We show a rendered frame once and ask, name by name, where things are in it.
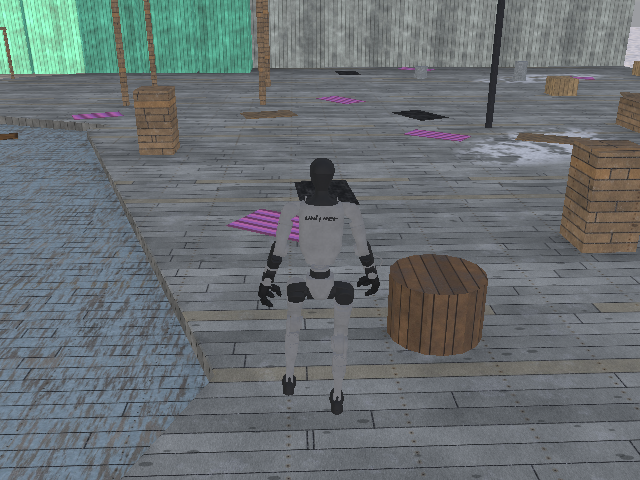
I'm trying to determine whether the humanoid robot torso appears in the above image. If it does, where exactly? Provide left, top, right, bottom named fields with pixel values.
left=298, top=196, right=344, bottom=300

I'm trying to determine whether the right robot upper arm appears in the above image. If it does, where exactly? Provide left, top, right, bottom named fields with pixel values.
left=342, top=202, right=370, bottom=257

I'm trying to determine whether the left robot forearm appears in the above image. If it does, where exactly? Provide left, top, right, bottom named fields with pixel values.
left=261, top=241, right=282, bottom=286

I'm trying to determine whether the left robot upper arm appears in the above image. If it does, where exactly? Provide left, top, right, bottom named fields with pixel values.
left=273, top=201, right=301, bottom=257

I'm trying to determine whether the robot left hand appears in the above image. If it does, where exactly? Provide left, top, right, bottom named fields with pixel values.
left=258, top=283, right=282, bottom=307

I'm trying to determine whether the robot right hand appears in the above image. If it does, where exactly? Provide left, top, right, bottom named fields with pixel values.
left=357, top=275, right=380, bottom=296

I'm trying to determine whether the right robot shin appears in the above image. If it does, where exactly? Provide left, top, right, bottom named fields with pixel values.
left=332, top=336, right=348, bottom=401

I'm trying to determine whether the right robot forearm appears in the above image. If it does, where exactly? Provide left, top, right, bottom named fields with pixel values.
left=359, top=241, right=378, bottom=279

